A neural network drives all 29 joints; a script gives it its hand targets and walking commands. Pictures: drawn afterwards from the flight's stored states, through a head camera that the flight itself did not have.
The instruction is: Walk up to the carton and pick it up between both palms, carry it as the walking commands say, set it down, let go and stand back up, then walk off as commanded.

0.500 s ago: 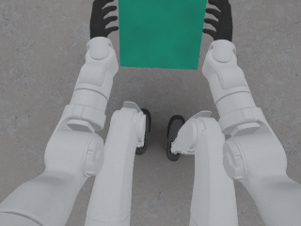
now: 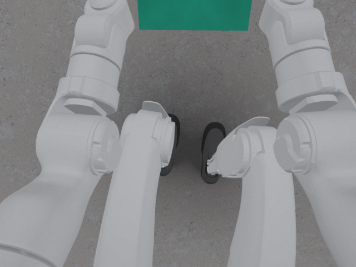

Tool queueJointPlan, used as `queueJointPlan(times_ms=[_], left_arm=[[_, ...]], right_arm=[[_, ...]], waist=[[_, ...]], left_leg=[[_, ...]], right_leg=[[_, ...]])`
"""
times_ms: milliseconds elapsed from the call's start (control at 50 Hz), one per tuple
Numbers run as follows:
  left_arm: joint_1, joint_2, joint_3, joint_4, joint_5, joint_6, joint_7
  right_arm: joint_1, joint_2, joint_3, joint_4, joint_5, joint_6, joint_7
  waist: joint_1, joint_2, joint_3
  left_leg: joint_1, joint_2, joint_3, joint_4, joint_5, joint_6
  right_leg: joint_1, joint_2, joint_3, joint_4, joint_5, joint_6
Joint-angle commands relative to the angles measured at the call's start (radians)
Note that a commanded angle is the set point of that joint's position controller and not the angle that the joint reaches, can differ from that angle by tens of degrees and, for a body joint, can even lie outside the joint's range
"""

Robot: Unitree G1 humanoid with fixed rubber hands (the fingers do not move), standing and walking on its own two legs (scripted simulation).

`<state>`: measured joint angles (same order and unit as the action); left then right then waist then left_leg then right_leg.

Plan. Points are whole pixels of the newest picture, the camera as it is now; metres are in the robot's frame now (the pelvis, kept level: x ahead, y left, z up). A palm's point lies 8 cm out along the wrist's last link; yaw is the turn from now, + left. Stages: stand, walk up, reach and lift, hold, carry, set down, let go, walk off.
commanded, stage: set down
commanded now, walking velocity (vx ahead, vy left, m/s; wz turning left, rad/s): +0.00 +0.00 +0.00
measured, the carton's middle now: out of the picture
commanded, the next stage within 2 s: none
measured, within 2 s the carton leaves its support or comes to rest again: rests again in 0.62 s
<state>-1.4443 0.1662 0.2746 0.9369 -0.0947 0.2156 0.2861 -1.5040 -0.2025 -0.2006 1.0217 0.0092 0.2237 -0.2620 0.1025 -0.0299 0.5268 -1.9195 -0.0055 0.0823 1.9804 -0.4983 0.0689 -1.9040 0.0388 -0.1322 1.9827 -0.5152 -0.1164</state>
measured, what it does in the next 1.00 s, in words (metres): lowers itself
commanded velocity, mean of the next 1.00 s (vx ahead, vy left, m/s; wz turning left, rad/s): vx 0.00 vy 0.00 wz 0.00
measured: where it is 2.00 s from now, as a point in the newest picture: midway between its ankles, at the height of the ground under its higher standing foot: (188, 159)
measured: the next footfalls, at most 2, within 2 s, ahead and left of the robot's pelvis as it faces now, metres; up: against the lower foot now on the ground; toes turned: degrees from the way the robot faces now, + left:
none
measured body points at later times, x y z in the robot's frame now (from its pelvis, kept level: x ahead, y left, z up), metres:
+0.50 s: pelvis +0.02 +0.00 -0.06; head +0.38 +0.05 +0.19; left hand +0.56 +0.21 -0.22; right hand +0.59 -0.07 -0.23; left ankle +0.15 +0.09 -0.40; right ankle +0.14 -0.07 -0.40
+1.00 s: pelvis +0.03 +0.00 -0.09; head +0.40 +0.04 +0.16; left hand +0.57 +0.22 -0.26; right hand +0.61 -0.06 -0.26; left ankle +0.15 +0.09 -0.40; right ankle +0.14 -0.07 -0.40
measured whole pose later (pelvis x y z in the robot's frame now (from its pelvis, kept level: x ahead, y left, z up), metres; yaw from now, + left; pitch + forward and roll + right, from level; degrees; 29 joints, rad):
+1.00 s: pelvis +0.03 +0.00 -0.09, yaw +0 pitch +29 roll +0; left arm -1.49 0.24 0.24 1.01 -0.06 0.23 0.18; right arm -1.55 -0.24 -0.20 1.04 -0.02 0.28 -0.12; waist 0.11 -0.02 0.52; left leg -2.19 -0.02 0.11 2.29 -0.61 0.10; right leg -2.18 0.07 -0.13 2.29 -0.63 -0.10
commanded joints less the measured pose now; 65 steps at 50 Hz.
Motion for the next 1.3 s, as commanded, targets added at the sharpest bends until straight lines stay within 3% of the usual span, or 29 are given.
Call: queueJointPlan(times_ms=[0,40,120,140,220,320,340,360,440,480,560,620,680,700,760,800,820,840,860,900,940,960,980,1060,1100,1140,1200,1240,1280], left_arm=[[-0.730,-0.833,-0.298,-0.143,0.025,0.009,-0.449],[-0.769,-0.844,-0.332,-0.242,-0.015,0.011,-0.459],[-0.851,-0.850,-0.408,-0.311,-0.102,0.020,-0.449],[-0.951,-0.835,-0.485,-0.502,-0.159,0.013,-0.441],[-0.927,-0.805,-0.476,-0.423,-0.194,0.016,-0.404],[-0.639,-0.911,-0.317,0.006,-0.043,0.034,-0.472],[-0.633,-0.904,-0.317,0.037,-0.021,0.038,-0.486],[-0.536,-0.926,-0.248,0.145,0.014,0.052,-0.506],[-0.571,-0.860,-0.203,0.037,0.023,0.016,-0.507],[-0.681,-0.855,-0.286,-0.109,-0.044,-0.011,-0.492],[-0.825,-0.807,-0.402,-0.267,-0.143,-0.034,-0.474],[-0.713,-0.897,-0.426,-0.140,-0.149,-0.001,-0.480],[-0.692,-0.915,-0.424,-0.148,-0.173,-0.012,-0.489],[-0.667,-0.901,-0.414,-0.147,-0.148,-0.020,-0.486],[-0.638,-0.916,-0.399,-0.109,-0.141,-0.015,-0.496],[-0.604,-0.906,-0.367,-0.071,-0.108,-0.017,-0.506],[-0.637,-0.912,-0.394,-0.114,-0.142,-0.023,-0.508],[-0.615,-0.885,-0.370,-0.077,-0.117,-0.017,-0.509],[-0.607,-0.905,-0.365,-0.054,-0.136,-0.020,-0.515],[-0.595,-0.929,-0.365,-0.029,-0.111,-0.012,-0.522],[-0.614,-0.900,-0.390,-0.066,-0.126,-0.021,-0.521],[-0.555,-0.891,-0.340,-0.020,-0.108,-0.014,-0.529],[-0.572,-0.889,-0.343,-0.040,-0.118,-0.018,-0.539],[-0.576,-0.850,-0.305,-0.035,-0.105,-0.019,-0.543],[-0.564,-0.861,-0.324,-0.009,-0.103,-0.015,-0.549],[-0.541,-0.846,-0.310,0.020,-0.092,-0.015,-0.548],[-0.518,-0.844,-0.301,0.022,-0.075,-0.011,-0.556],[-0.492,-0.850,-0.259,0.054,-0.052,-0.005,-0.559],[-0.453,-0.847,-0.255,0.085,-0.035,-0.003,-0.554]], right_arm=[[-0.571,1.021,0.246,-0.028,0.027,0.020,0.369],[-0.656,1.050,0.326,-0.233,0.074,0.013,0.371],[-0.806,1.027,0.411,-0.367,0.145,0.007,0.339],[-0.868,1.027,0.460,-0.529,0.194,-0.001,0.317],[-0.852,0.967,0.440,-0.447,0.194,-0.003,0.283],[-0.686,0.938,0.286,-0.150,0.091,-0.027,0.341],[-0.611,0.953,0.225,-0.066,0.056,-0.016,0.357],[-0.650,0.914,0.215,-0.089,0.040,-0.018,0.365],[-0.637,0.889,0.207,-0.107,0.034,-0.012,0.407],[-0.736,0.901,0.296,-0.277,0.106,-0.032,0.403],[-0.610,0.945,0.313,-0.166,0.110,-0.019,0.381],[-0.582,0.921,0.314,-0.136,0.117,-0.023,0.394],[-0.540,0.939,0.293,-0.121,0.090,-0.028,0.397],[-0.509,0.976,0.314,-0.103,0.108,-0.025,0.400],[-0.548,0.957,0.321,-0.149,0.119,-0.034,0.398],[-0.446,1.002,0.274,-0.012,0.089,-0.019,0.411],[-0.503,0.970,0.291,-0.111,0.102,-0.034,0.407],[-0.495,1.007,0.303,-0.041,0.105,-0.020,0.411],[-0.493,0.974,0.299,-0.064,0.084,-0.027,0.405],[-0.484,0.994,0.278,-0.047,0.095,-0.032,0.412],[-0.484,0.950,0.274,-0.058,0.091,-0.033,0.411],[-0.450,0.986,0.277,-0.006,0.077,-0.021,0.421],[-0.431,0.987,0.266,-0.007,0.068,-0.019,0.413],[-0.490,0.976,0.279,-0.059,0.087,-0.029,0.408],[-0.454,0.953,0.244,-0.022,0.053,-0.029,0.408],[-0.447,0.963,0.246,-0.004,0.071,-0.026,0.417],[-0.400,0.953,0.199,0.042,0.032,-0.017,0.423],[-0.461,0.933,0.232,-0.012,0.052,-0.031,0.421],[-0.437,0.928,0.223,0.016,0.047,-0.028,0.426]], waist=[[0.045,0.005,-1.471],[0.086,-0.020,-1.656],[0.059,-0.053,-2.014],[0.056,-0.028,-2.190],[0.033,-0.016,-2.066],[0.010,0.028,-1.362],[-0.028,0.017,-1.278],[0.002,-0.005,-1.176],[0.029,0.011,-1.182],[0.065,-0.010,-1.423],[-0.012,-0.002,-1.588],[-0.024,0.083,-1.404],[-0.075,0.032,-1.368],[-0.026,0.037,-1.363],[-0.005,0.019,-1.313],[-0.005,0.028,-1.187],[-0.047,0.035,-1.264],[0.006,-0.012,-1.237],[-0.036,-0.024,-1.210],[-0.010,0.014,-1.192],[-0.042,0.044,-1.148],[-0.002,0.011,-1.109],[-0.033,-0.022,-1.101],[0.018,-0.040,-1.109],[-0.038,-0.018,-1.050],[0.010,-0.011,-1.009],[-0.041,-0.028,-0.967],[0.019,-0.009,-0.971],[0.013,-0.015,-0.946]], left_leg=[[0.340,-0.122,-0.071,-0.112,0.082,-0.021],[0.370,-0.126,-0.069,-0.082,0.228,-0.017],[0.460,-0.129,-0.053,-0.013,0.348,-0.018],[0.496,-0.126,-0.053,0.019,0.426,-0.020],[0.508,-0.117,-0.069,0.040,0.427,-0.016],[0.227,-0.106,-0.072,0.036,0.148,-0.015],[0.208,-0.098,-0.097,0.019,0.089,-0.017],[0.140,-0.099,-0.093,0.032,0.062,-0.011],[0.160,-0.093,-0.108,0.064,0.135,-0.010],[0.269,-0.094,-0.090,0.125,0.288,-0.013],[0.320,-0.093,-0.093,0.138,0.347,-0.021],[0.376,-0.090,-0.123,0.120,0.347,-0.029],[0.400,-0.099,-0.132,0.146,0.405,-0.032],[0.409,-0.097,-0.125,0.169,0.456,-0.027],[0.309,-0.102,-0.118,0.174,0.409,-0.021],[0.257,-0.096,-0.124,0.151,0.335,-0.014],[0.281,-0.096,-0.131,0.169,0.361,-0.019],[0.234,-0.097,-0.114,0.159,0.310,-0.013],[0.232,-0.093,-0.127,0.171,0.338,-0.015],[0.195,-0.100,-0.108,0.171,0.295,-0.022],[0.200,-0.094,-0.129,0.164,0.301,-0.025],[0.178,-0.094,-0.126,0.160,0.276,-0.014],[0.114,-0.096,-0.116,0.175,0.242,-0.013],[0.081,-0.093,-0.123,0.174,0.227,-0.003],[0.093,-0.090,-0.137,0.154,0.219,-0.008],[0.084,-0.088,-0.133,0.169,0.237,-0.008],[0.071,-0.093,-0.143,0.157,0.211,-0.004],[0.030,-0.090,-0.130,0.162,0.194,-0.006],[0.031,-0.091,-0.128,0.164,0.169,0.000]], right_leg=[[0.402,0.113,0.203,-0.078,0.045,0.062],[0.525,0.122,0.210,-0.035,0.215,0.068],[0.694,0.108,0.208,0.009,0.356,0.076],[0.800,0.116,0.233,0.033,0.465,0.069],[0.704,0.111,0.225,0.053,0.418,0.065],[0.345,0.117,0.198,0.034,0.130,0.052],[0.271,0.120,0.173,0.042,0.073,0.051],[0.260,0.116,0.193,0.032,0.036,0.047],[0.193,0.123,0.178,0.086,0.085,0.048],[0.305,0.119,0.203,0.109,0.214,0.054],[0.394,0.115,0.190,0.160,0.317,0.044],[0.229,0.125,0.160,0.168,0.238,0.025],[0.171,0.123,0.147,0.172,0.243,0.027],[0.164,0.123,0.168,0.173,0.253,0.025],[0.221,0.126,0.189,0.184,0.288,0.028],[0.158,0.132,0.183,0.177,0.220,0.023],[0.197,0.128,0.181,0.177,0.257,0.024],[0.218,0.118,0.187,0.174,0.227,0.030],[0.207,0.120,0.190,0.178,0.241,0.030],[0.217,0.122,0.193,0.171,0.219,0.026],[0.138,0.120,0.176,0.191,0.210,0.025],[0.163,0.115,0.190,0.182,0.187,0.027],[0.196,0.118,0.197,0.171,0.202,0.028],[0.259,0.113,0.220,0.172,0.214,0.029],[0.202,0.116,0.196,0.187,0.208,0.021],[0.156,0.113,0.208,0.181,0.189,0.026],[0.118,0.110,0.202,0.170,0.156,0.026],[0.186,0.109,0.224,0.161,0.177,0.027],[0.132,0.106,0.222,0.166,0.129,0.028]])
